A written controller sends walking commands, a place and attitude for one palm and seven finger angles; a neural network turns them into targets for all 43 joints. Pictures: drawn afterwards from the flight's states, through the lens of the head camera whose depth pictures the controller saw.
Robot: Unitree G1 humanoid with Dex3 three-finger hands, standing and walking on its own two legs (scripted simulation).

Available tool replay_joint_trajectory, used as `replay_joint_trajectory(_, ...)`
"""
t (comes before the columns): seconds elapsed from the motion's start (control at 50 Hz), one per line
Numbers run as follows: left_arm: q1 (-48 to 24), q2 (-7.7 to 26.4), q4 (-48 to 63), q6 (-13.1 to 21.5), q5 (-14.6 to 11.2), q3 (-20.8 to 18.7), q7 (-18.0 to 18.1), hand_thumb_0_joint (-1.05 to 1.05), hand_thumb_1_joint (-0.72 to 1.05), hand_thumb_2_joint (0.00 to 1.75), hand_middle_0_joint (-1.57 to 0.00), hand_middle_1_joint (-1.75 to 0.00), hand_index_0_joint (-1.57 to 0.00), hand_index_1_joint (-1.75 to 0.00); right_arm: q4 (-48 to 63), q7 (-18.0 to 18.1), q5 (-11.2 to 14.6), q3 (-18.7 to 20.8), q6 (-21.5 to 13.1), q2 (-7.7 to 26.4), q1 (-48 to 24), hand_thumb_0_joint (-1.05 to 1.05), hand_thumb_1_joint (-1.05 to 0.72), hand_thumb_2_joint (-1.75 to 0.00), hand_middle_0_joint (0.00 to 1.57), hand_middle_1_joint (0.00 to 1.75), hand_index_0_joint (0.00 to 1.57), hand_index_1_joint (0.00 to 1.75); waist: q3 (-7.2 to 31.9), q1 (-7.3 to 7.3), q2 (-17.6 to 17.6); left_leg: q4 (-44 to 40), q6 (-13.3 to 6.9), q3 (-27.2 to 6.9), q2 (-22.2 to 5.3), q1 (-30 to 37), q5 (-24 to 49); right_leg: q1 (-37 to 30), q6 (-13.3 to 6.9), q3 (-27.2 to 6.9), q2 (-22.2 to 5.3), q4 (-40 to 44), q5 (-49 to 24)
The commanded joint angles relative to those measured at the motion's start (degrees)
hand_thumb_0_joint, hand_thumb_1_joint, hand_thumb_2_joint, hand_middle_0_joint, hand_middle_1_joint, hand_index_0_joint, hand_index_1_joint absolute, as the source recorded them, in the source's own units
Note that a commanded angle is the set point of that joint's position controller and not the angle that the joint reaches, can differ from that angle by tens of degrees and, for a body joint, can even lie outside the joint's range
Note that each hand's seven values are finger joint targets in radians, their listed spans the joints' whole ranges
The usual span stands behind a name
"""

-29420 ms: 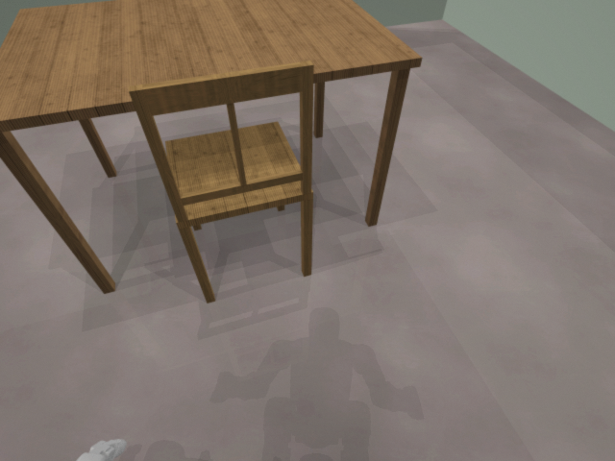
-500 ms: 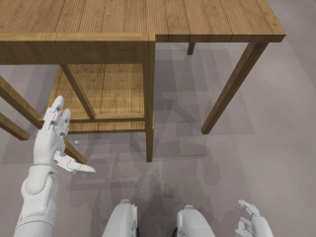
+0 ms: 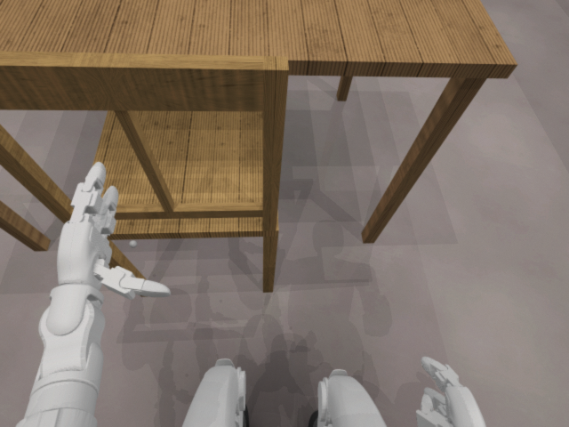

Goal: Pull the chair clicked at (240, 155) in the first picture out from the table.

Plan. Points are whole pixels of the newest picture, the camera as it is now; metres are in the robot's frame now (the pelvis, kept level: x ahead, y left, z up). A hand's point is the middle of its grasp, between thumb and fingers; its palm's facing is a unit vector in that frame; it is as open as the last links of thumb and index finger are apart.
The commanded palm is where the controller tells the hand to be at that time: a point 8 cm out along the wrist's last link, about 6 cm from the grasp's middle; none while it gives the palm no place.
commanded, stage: aim the fingers beside a spindle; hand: left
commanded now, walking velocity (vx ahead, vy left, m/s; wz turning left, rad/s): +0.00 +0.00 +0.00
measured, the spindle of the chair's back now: (150, 166) +0.49 +0.22 +0.01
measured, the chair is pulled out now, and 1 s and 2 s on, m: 0.00 0.00 0.00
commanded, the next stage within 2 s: push the fingers through the gap in 0.02 s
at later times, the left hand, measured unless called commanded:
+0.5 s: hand (142, 220) +0.38 +0.21 +0.03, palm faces +0.06 -1.00 -0.05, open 16.9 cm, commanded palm +0.36 +0.25 +0.02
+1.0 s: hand (149, 194) +0.43 +0.21 +0.02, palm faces +0.09 -1.00 -0.03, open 16.9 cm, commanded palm +0.41 +0.25 +0.02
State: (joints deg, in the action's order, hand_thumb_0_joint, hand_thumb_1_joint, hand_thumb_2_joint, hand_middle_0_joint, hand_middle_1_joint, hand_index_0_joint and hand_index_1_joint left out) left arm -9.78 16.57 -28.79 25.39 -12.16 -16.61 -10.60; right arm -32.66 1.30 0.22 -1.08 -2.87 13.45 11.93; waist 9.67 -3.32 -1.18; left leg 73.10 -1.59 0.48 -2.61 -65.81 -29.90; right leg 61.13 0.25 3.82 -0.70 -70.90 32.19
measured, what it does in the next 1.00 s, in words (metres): stands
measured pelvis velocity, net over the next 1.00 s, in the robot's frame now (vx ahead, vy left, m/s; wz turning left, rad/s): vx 0.00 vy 0.00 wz -0.01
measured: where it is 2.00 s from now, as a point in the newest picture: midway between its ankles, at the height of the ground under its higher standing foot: outside the picture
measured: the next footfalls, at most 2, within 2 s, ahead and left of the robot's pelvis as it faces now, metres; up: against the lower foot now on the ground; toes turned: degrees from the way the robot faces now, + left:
none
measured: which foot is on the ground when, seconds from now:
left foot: down 0.00-1.00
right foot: down 0.00-1.00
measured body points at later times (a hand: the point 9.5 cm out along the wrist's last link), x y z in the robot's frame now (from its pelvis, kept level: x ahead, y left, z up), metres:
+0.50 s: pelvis +0.00 +0.00 +0.00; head +0.12 +0.02 +0.44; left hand +0.37 +0.26 +0.03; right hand +0.13 -0.25 -0.11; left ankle +0.04 +0.10 -0.62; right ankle +0.01 -0.13 -0.62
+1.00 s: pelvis +0.00 +0.00 +0.00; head +0.14 +0.02 +0.43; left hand +0.42 +0.26 +0.02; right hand +0.09 -0.27 -0.12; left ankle +0.04 +0.10 -0.62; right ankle +0.01 -0.13 -0.62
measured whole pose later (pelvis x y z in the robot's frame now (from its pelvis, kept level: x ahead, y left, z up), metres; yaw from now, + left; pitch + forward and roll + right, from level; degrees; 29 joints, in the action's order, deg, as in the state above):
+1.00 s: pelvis +0.00 +0.00 +0.00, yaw -1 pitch +25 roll -3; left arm -27.6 21.1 -45.0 26.4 -10.1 -20.7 -11.9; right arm -35.4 0.9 -0.4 -0.7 -0.5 14.5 14.6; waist 8.7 -5.9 -1.6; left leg 73.5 -1.4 0.3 -3.1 -68.4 -29.8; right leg 63.8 0.1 3.8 -0.1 -71.0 31.8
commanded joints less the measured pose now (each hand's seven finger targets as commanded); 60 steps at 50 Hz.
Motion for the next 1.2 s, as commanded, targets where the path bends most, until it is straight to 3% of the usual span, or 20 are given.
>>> replay_joint_trajectory(0.0, -8.3, 8.0, 16.4, 5.4, -1.4, -0.2, -2.1, 0.00, -0.50, 0.30, -0.06, -0.08, -0.06, -0.08, 7.0, 0.7, 0.3, 3.7, -2.3, 9.2, 1.3, 0.00, -0.90, -0.90, 0.20, 0.30, 0.20, 0.30, 23.7, 0.59, -6.5, -10.3, 0.9, -3.3, 1.4, 23.1, 17.9, -8.4, -1.9, -0.8, 2.1, 9.3, -14.9)
replay_joint_trajectory(0.06, -9.7, 4.6, 19.6, 5.2, -2.4, 4.8, -3.8, 0.00, -0.50, 0.30, -0.06, -0.08, -0.06, -0.08, 6.3, 0.9, 0.4, 4.0, -3.1, 9.5, 1.9, 0.00, -0.90, -0.90, 0.20, 0.30, 0.20, 0.30, 24.4, -1.51, -6.2, -10.0, 0.8, -4.4, 0.8, 26.2, 20.2, -6.9, -1.7, -0.3, 2.2, 9.7, -15.5)
replay_joint_trajectory(0.14, -12.9, 6.7, 14.0, 3.9, -1.6, 2.3, -2.2, 0.00, -0.50, 0.30, -0.06, -0.08, -0.06, -0.08, 4.0, 1.7, 0.4, 4.1, -3.2, 10.2, 2.4, 0.00, -0.90, -0.90, 0.20, 0.30, 0.20, 0.30, 18.7, -2.26, -1.7, -9.8, 0.6, -4.9, 1.0, 20.5, 13.8, -4.0, -1.3, -0.1, 1.9, 9.6, -11.5)
replay_joint_trajectory(0.2, -16.4, 9.5, 10.2, 4.0, -0.2, -1.2, 0.0, 0.00, -0.50, 0.30, -0.06, -0.08, -0.06, -0.08, 3.9, 1.7, 0.0, 3.7, -2.8, 9.9, 2.0, 0.00, -0.90, -0.90, 0.20, 0.30, 0.20, 0.30, 17.1, -1.05, -3.1, -9.8, 0.8, -4.5, 1.6, 17.8, 10.5, -3.2, -1.6, -0.3, 1.7, 8.9, -9.0)
replay_joint_trajectory(0.26, -19.0, 13.2, 11.5, 4.9, 0.7, -4.1, 1.5, 0.00, -0.50, 0.30, -0.06, -0.08, -0.06, -0.08, 4.5, 1.6, -0.3, 3.7, -2.4, 9.9, 2.1, 0.00, -0.90, -0.90, 0.20, 0.30, 0.20, 0.30, 21.9, 0.45, -6.3, -9.7, 1.1, -4.5, 1.5, 21.0, 13.5, -4.1, -2.0, -0.5, 1.8, 8.0, -10.5)
replay_joint_trajectory(0.3, -18.6, 12.1, 14.4, 5.4, 0.7, -3.0, 1.5, 0.00, -0.50, 0.30, -0.06, -0.08, -0.06, -0.08, 5.2, 1.1, -0.5, 3.6, -2.3, 9.5, 2.4, 0.00, -0.90, -0.90, 0.20, 0.30, 0.20, 0.30, 27.0, 1.03, -8.4, -9.8, 1.5, -4.4, 1.3, 25.7, 19.5, -6.2, -2.1, -0.6, 1.8, 8.0, -14.4)
replay_joint_trajectory(0.36, -16.0, 10.3, 12.3, 4.5, 0.1, -1.4, 0.6, 0.00, -0.50, 0.30, -0.06, -0.08, -0.06, -0.08, 5.0, 0.8, -0.3, 3.7, -1.9, 9.6, 3.0, 0.00, -0.90, -0.90, 0.20, 0.30, 0.20, 0.30, 27.9, -0.20, -5.5, -9.4, 1.3, -4.4, 0.9, 25.8, 22.3, -7.8, -1.8, -0.5, 2.1, 8.4, -17.3)
replay_joint_trajectory(0.46, -18.0, 9.8, 2.7, 1.7, -0.3, -1.4, -1.2, 0.00, -0.50, 0.30, -0.06, -0.08, -0.06, -0.08, 3.7, 1.0, 0.5, 3.6, -0.9, 10.2, 4.1, 0.00, -0.90, -0.90, 0.20, 0.30, 0.20, 0.30, 19.2, -1.88, 0.1, -9.2, 0.4, -3.4, 1.4, 16.8, 14.9, -7.9, -1.3, -1.1, 2.2, 10.0, -14.5)
replay_joint_trajectory(0.5, -21.3, 10.5, 1.5, 1.9, -0.3, -2.0, -1.5, 0.00, -0.50, 0.30, -0.06, -0.08, -0.06, -0.08, 3.7, 1.1, 0.5, 3.6, -0.6, 10.3, 4.0, 0.00, -0.90, -0.90, 0.20, 0.30, 0.20, 0.30, 18.0, -2.18, -0.8, -9.2, 0.4, -3.2, 1.5, 16.1, 13.0, -6.7, -1.3, -1.2, 2.0, 10.4, -12.8)
replay_joint_trajectory(0.52, -23.4, 11.3, 2.0, 2.6, -0.5, -2.6, -1.6, 0.00, -0.50, 0.30, -0.06, -0.08, -0.06, -0.08, 3.5, 1.2, 0.4, 3.6, -0.7, 10.3, 4.2, 0.00, -0.90, -0.90, 0.20, 0.30, 0.20, 0.30, 19.1, -2.16, -0.3, -9.0, 0.3, -3.2, 1.6, 16.1, 13.2, -7.4, -1.3, -1.4, 2.0, 10.3, -12.9)
replay_joint_trajectory(0.58, -27.7, 14.0, 7.0, 5.4, 0.0, -3.8, -1.4, 0.00, -0.50, 0.30, -0.06, -0.08, -0.06, -0.08, 3.4, 1.2, 0.0, 3.7, -0.9, 10.1, 4.6, 0.00, -0.90, -0.90, 0.20, 0.30, 0.20, 0.30, 24.9, -1.12, -6.8, -8.8, 0.8, -3.5, 1.4, 22.0, 17.8, -6.8, -1.8, -1.6, 2.0, 9.3, -15.1)
replay_joint_trajectory(0.62, -28.7, 14.1, 8.0, 6.8, 0.4, -3.5, -1.1, 0.00, -0.50, 0.30, -0.06, -0.08, -0.06, -0.08, 2.8, 1.1, -0.3, 3.8, -1.1, 9.9, 5.1, 0.00, -0.90, -0.90, 0.20, 0.30, 0.20, 0.30, 26.7, -1.21, -7.9, -8.8, 1.2, -4.0, 1.0, 25.4, 20.8, -6.1, -1.9, -1.2, 2.1, 8.8, -16.1)
replay_joint_trajectory(0.66, -30.0, 14.0, 5.8, 7.0, 0.5, -3.3, -0.9, 0.00, -0.50, 0.30, -0.06, -0.08, -0.06, -0.08, 1.9, 1.1, -0.5, 3.8, -1.1, 10.1, 5.7, 0.00, -0.90, -0.90, 0.20, 0.30, 0.20, 0.30, 26.2, -2.51, -6.2, -8.1, 0.9, -4.3, 0.9, 24.6, 20.9, -5.5, -1.7, -1.1, 2.3, 8.7, -16.5)
replay_joint_trajectory(0.8, -29.9, 15.2, -5.4, 3.4, 1.4, -5.1, -1.5, 0.00, -0.50, 0.30, -0.06, -0.08, -0.06, -0.08, 1.6, 0.7, -0.2, 3.7, 0.7, 10.8, 6.8, 0.00, -0.90, -0.90, 0.20, 0.30, 0.20, 0.30, 22.8, -2.44, -2.6, -8.3, 0.5, -3.5, 1.2, 18.4, 17.6, -6.9, -1.4, -1.3, 2.1, 9.0, -16.0)
replay_joint_trajectory(0.9, -34.0, 18.5, -2.3, 5.2, 1.1, -7.5, -1.5, 0.00, -0.50, 0.30, -0.06, -0.08, -0.06, -0.08, 2.1, 0.5, -0.4, 3.6, 1.1, 10.5, 7.2, 0.00, -0.90, -0.90, 0.20, 0.30, 0.20, 0.30, 27.0, -1.88, -5.0, -7.7, 0.6, -3.1, 1.2, 20.2, 20.6, -8.9, -1.4, -1.9, 2.2, 8.5, -18.9)
replay_joint_trajectory(0.94, -36.6, 16.9, -2.8, 6.2, 1.5, -5.9, -1.4, 0.00, -0.50, 0.30, -0.06, -0.08, -0.06, -0.08, 1.7, 0.4, -0.5, 3.7, 1.0, 10.4, 7.5, 0.00, -0.90, -0.90, 0.20, 0.30, 0.20, 0.30, 26.3, -2.99, -5.2, -7.5, 0.5, -3.2, 1.1, 20.9, 20.4, -7.3, -1.3, -1.7, 2.4, 8.7, -18.1)
replay_joint_trajectory(0.98, -38.2, 18.8, -4.0, 6.8, 2.1, -6.9, -1.4, 0.00, -0.50, 0.30, -0.06, -0.08, -0.06, -0.08, 1.0, 0.3, -0.7, 3.7, 1.1, 10.8, 8.1, 0.00, -0.90, -0.90, 0.20, 0.30, 0.20, 0.30, 26.0, -3.11, -6.4, -7.3, 0.7, -3.7, 0.9, 21.3, 19.9, -5.7, -1.4, -1.6, 2.5, 8.3, -16.9)
replay_joint_trajectory(1.04, -39.8, 15.9, -8.1, 6.2, 2.5, -4.3, -1.9, 0.00, -0.50, 0.30, -0.06, -0.08, -0.06, -0.08, 0.3, 0.2, -0.8, 3.7, 1.4, 10.9, 8.6, 0.00, -0.90, -0.90, 0.20, 0.30, 0.20, 0.30, 24.2, -4.22, -6.4, -7.4, 0.7, -3.9, 0.9, 21.0, 18.3, -3.6, -1.4, -1.3, 2.4, 8.8, -15.0)
replay_joint_trajectory(1.1, -42.0, 16.6, -11.1, 5.5, 2.8, -4.4, -2.3, 0.00, -0.50, 0.30, -0.06, -0.08, -0.06, -0.08, 0.1, 0.2, -0.8, 3.7, 1.9, 11.3, 9.4, 0.00, -0.90, -0.90, 0.20, 0.30, 0.20, 0.30, 23.7, -4.50, -5.8, -7.7, 0.7, -4.4, 0.9, 20.9, 17.2, -2.5, -1.6, -1.0, 2.3, 8.9, -13.7)
replay_joint_trajectory(1.18, -45.0, 19.6, -11.3, 5.9, 3.0, -7.0, -1.9, 0.00, -0.50, 0.30, -0.06, -0.08, -0.06, -0.08, 0.2, 0.1, -1.1, 3.7, 2.4, 11.6, 10.1, 0.00, -0.90, -0.90, 0.20, 0.30, 0.20, 0.30, 27.0, -4.06, -6.1, -7.0, 0.5, -4.6, 0.8, 21.9, 19.3, -2.7, -1.6, -1.1, 2.3, 8.1, -15.0)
